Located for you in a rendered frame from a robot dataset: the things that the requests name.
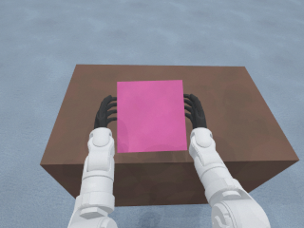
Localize robot left hand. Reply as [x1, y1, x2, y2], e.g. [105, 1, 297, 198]
[94, 95, 118, 129]

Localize robot right forearm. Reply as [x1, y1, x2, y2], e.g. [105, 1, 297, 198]
[189, 127, 271, 228]

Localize robot left forearm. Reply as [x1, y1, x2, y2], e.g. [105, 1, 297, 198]
[67, 127, 115, 228]

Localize carton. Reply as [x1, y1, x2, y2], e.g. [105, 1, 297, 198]
[117, 80, 187, 153]

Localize pedestal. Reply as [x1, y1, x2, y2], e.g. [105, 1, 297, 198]
[40, 64, 300, 207]

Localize right robot upper arm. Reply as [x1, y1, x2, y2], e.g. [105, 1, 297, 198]
[211, 199, 270, 228]

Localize robot right hand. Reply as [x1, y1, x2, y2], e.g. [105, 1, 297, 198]
[183, 93, 207, 129]

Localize left robot upper arm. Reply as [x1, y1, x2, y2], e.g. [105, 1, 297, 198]
[69, 216, 118, 228]

